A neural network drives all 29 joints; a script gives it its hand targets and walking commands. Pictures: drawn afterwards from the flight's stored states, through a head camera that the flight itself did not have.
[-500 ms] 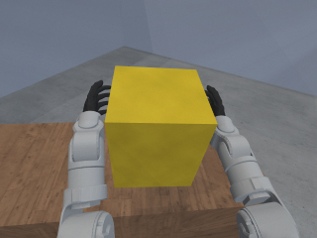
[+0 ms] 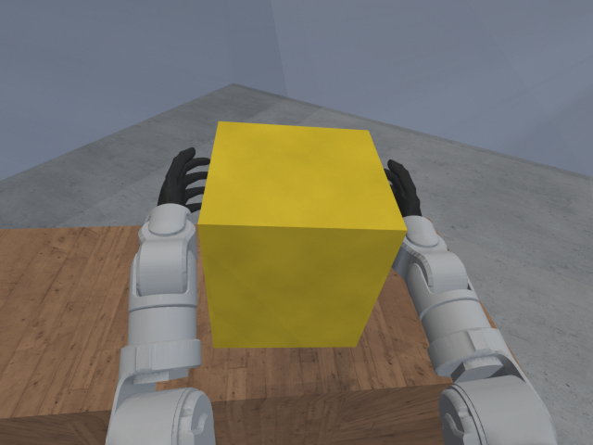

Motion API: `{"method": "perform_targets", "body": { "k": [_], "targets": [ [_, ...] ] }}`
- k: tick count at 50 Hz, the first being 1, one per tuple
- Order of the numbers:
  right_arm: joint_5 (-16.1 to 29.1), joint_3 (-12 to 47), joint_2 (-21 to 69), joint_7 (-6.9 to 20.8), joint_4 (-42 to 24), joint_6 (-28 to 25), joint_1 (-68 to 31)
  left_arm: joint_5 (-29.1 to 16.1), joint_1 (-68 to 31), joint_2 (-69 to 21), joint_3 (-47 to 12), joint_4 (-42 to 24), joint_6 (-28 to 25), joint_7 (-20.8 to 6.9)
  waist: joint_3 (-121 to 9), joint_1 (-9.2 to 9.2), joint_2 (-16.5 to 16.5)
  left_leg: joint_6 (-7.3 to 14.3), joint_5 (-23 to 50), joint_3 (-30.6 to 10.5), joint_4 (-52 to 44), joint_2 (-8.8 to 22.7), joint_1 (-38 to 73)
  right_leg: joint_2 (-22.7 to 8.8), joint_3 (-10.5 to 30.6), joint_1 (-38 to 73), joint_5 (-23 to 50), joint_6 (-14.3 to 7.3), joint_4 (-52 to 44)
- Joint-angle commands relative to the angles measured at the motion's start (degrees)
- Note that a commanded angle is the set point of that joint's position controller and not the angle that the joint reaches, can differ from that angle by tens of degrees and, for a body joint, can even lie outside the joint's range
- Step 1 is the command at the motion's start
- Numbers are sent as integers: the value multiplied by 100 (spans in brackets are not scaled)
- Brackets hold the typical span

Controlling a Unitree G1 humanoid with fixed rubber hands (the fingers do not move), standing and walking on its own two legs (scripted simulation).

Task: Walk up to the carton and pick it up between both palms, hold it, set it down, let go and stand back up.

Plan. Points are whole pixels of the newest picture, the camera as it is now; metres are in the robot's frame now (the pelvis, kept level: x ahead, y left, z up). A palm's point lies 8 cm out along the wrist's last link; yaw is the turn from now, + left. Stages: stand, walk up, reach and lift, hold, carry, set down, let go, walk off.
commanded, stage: hold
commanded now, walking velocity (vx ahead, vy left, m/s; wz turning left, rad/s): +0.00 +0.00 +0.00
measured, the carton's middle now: (290, 239) +0.36 +0.01 +0.13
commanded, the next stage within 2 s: none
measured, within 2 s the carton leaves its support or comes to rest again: neither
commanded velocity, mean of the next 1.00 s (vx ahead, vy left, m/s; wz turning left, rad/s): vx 0.00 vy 0.00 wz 0.00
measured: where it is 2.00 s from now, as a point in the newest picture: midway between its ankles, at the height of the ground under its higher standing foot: outside the picture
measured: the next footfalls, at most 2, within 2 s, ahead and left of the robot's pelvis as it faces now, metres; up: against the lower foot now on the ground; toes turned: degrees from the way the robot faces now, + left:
none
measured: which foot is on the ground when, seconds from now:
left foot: down 0.00-1.00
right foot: down 0.00-1.00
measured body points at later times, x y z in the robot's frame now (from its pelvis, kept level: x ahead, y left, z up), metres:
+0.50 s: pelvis +0.01 +0.00 +0.00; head -0.06 +0.03 +0.44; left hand +0.37 +0.16 +0.19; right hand +0.37 -0.14 +0.18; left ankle +0.03 +0.11 -0.75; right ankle +0.00 -0.11 -0.75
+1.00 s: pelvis +0.01 +0.00 +0.00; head -0.06 +0.03 +0.44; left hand +0.37 +0.16 +0.19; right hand +0.37 -0.15 +0.18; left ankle +0.03 +0.11 -0.75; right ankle +0.00 -0.11 -0.75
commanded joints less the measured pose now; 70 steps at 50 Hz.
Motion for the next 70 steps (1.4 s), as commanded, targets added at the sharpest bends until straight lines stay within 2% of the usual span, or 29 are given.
{"method": "perform_targets", "body": {
  "k": [1,5,7,10,14,16,19,22,29,33,34,37,39,42,43,48,50,51,53,55,56,58,60,61,65,66,70],
  "targets": [
    [423,2064,3427,536,-2085,-459,-4867,-886,-3617,-3410,-3077,-458,-366,-744,-1986,-52,454,-155,1211,179,-122,-124,1001,188,-217,-84,868,269,-239],
    [459,2125,3459,500,-2001,-437,-4762,-839,-3637,-3285,-2982,-538,-366,-776,-1953,-66,373,-140,1259,194,-109,-171,968,159,-207,43,1083,329,-227],
    [497,2229,3543,480,-2181,-470,-4838,-867,-3639,-3283,-3013,-654,-381,-789,-2069,-22,307,-118,1327,212,-84,-190,948,170,-198,143,1264,357,-186],
    [578,2342,3525,443,-2283,-458,-4813,-885,-3602,-3306,-3096,-711,-377,-788,-2066,-43,406,-165,1544,193,-9,-211,994,168,-192,200,1506,365,-141],
    [508,2220,3483,467,-2097,-404,-4697,-829,-3567,-3277,-3028,-616,-358,-785,-1767,-49,368,-153,1272,196,-123,-174,963,166,-219,2,1120,327,-225],
    [523,2192,3455,468,-2200,-430,-4666,-880,-3552,-3360,-3167,-766,-345,-789,-1874,-125,490,-208,1402,165,-78,-157,1005,179,-227,22,1191,308,-196],
    [614,2325,3437,429,-2465,-441,-4687,-973,-3492,-3383,-3297,-945,-352,-779,-2116,-149,485,-255,1742,145,49,-166,1169,208,-223,157,1557,336,-149],
    [623,2354,3459,409,-2494,-413,-4660,-969,-3466,-3353,-3295,-932,-357,-766,-2027,-140,440,-230,1708,143,42,-179,1112,194,-223,130,1596,356,-155],
    [484,2130,3437,486,-2188,-357,-4622,-887,-3573,-3309,-3215,-801,-310,-779,-1737,-125,506,-205,1100,168,-169,-148,896,151,-217,-36,931,302,-225],
    [577,2269,3450,463,-2467,-412,-4753,-951,-3462,-3415,-3320,-882,-319,-750,-2012,-106,513,-236,1557,153,-12,-149,1052,202,-216,67,1320,299,-166],
    [583,2237,3405,462,-2321,-376,-4637,-957,-3519,-3383,-3308,-910,-329,-741,-1980,-148,559,-263,1544,143,-28,-140,1059,213,-219,58,1272,297,-169],
    [509,2157,3388,498,-2182,-365,-4659,-890,-3496,-3291,-3147,-746,-301,-767,-1788,-71,458,-204,1260,189,-132,-135,941,191,-237,-39,956,292,-230],
    [547,2288,3467,494,-2398,-415,-4791,-934,-3484,-3341,-3181,-788,-322,-764,-2001,-8,371,-173,1404,183,-77,-150,1033,203,-217,35,1181,315,-202],
    [635,2422,3490,429,-2499,-407,-4713,-975,-3416,-3356,-3253,-902,-354,-751,-2151,-66,374,-209,1750,149,45,-180,1122,204,-197,224,1720,361,-125],
    [647,2436,3476,415,-2530,-407,-4720,-1026,-3496,-3341,-3296,-983,-375,-752,-2237,-103,376,-226,1703,138,45,-180,1133,204,-195,224,1695,368,-113],
    [491,2195,3461,468,-2141,-356,-4633,-843,-3478,-3246,-3049,-644,-306,-812,-1699,-49,364,-141,1079,205,-192,-167,856,150,-204,16,1056,327,-244],
    [524,2249,3496,466,-2201,-375,-4705,-878,-3560,-3245,-3070,-716,-317,-818,-1825,-21,360,-143,1213,211,-143,-179,867,158,-198,79,1175,327,-208],
    [572,2352,3577,458,-2480,-427,-4852,-983,-3623,-3355,-3217,-922,-359,-800,-2126,-35,370,-159,1425,192,-59,-176,959,184,-203,158,1378,337,-155],
    [634,2433,3584,426,-2618,-429,-4871,-1080,-3651,-3405,-3350,-985,-390,-748,-2310,-82,422,-190,1612,154,44,-187,1045,192,-182,210,1594,351,-114],
    [636,2418,3591,402,-2621,-406,-4813,-1093,-3643,-3391,-3389,-973,-400,-728,-2236,-119,450,-197,1513,151,36,-201,1002,177,-167,133,1581,365,-118],
    [577,2349,3542,394,-2429,-344,-4715,-977,-3494,-3312,-3237,-733,-350,-741,-1912,-99,375,-143,1257,164,-61,-204,919,154,-160,56,1376,372,-188],
    [470,2162,3496,440,-2141,-313,-4676,-917,-3642,-3259,-3135,-637,-330,-773,-1710,-102,433,-126,817,202,-208,-189,749,124,-176,-75,894,336,-229],
    [357,1994,3494,512,-1897,-309,-4719,-833,-3688,-3221,-2956,-468,-310,-813,-1533,-33,357,-64,472,233,-355,-160,603,103,-192,-139,484,307,-282],
    [332,1959,3481,531,-1780,-309,-4704,-803,-3713,-3199,-2910,-409,-309,-818,-1497,-36,402,-63,498,241,-360,-155,617,89,-182,-139,487,297,-294],
    [583,2304,3564,464,-2378,-421,-4887,-1008,-3660,-3421,-3251,-823,-380,-770,-2288,-104,466,-207,1634,146,27,-176,1080,192,-197,215,1574,346,-107],
    [639,2360,3559,430,-2362,-395,-4747,-1028,-3637,-3406,-3290,-914,-394,-758,-2332,-147,503,-239,1761,130,78,-196,1137,192,-185,256,1726,371,-90],
    [543,2245,3456,440,-2190,-343,-4622,-893,-3512,-3280,-3100,-749,-339,-790,-1910,-105,393,-196,1321,175,-93,-185,950,177,-220,85,1295,361,-167]
  ]
}}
